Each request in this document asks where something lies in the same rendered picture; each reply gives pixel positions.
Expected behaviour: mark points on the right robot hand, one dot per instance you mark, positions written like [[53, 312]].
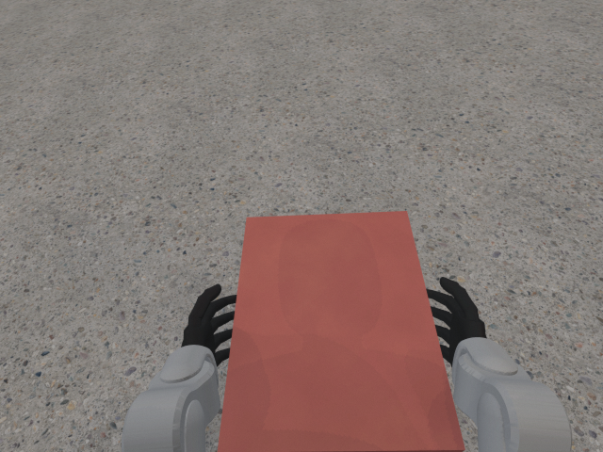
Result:
[[463, 320]]

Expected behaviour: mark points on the robot right forearm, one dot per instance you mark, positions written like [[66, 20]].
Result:
[[512, 412]]

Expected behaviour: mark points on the left robot hand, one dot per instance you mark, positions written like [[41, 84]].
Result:
[[202, 325]]

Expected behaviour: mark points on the robot left forearm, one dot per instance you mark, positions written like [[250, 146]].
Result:
[[182, 399]]

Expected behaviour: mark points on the carton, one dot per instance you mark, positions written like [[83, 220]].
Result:
[[334, 347]]

